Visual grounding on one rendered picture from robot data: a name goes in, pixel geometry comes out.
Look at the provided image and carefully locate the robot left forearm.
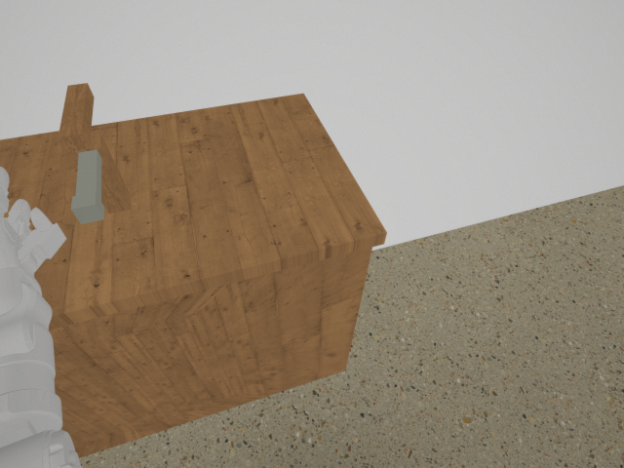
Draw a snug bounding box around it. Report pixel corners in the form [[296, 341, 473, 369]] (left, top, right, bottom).
[[0, 267, 62, 448]]

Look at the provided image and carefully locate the robot left upper arm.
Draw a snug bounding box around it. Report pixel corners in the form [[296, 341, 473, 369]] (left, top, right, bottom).
[[0, 429, 83, 468]]

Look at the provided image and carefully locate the tap lever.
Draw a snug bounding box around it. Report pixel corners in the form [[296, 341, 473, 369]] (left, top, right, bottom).
[[71, 150, 104, 224]]

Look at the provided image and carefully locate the counter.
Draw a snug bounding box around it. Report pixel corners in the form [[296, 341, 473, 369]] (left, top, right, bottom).
[[0, 83, 387, 458]]

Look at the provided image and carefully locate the robot left hand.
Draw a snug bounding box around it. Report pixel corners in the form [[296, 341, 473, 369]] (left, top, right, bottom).
[[0, 167, 66, 277]]

